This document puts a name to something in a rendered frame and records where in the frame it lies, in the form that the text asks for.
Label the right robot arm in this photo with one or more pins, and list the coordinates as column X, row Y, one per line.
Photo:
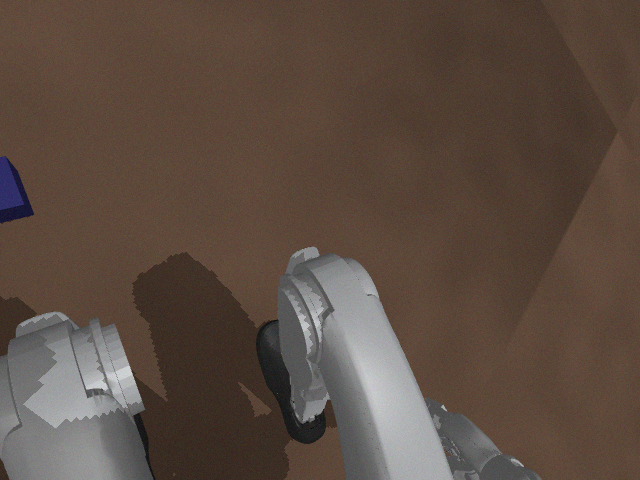
column 506, row 467

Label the right robot foot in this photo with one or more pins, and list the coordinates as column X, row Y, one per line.
column 277, row 379

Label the right robot hand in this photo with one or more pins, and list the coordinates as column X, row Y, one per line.
column 470, row 448

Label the left robot foot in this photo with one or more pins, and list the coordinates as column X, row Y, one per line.
column 144, row 438

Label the carton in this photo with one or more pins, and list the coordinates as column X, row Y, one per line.
column 14, row 203

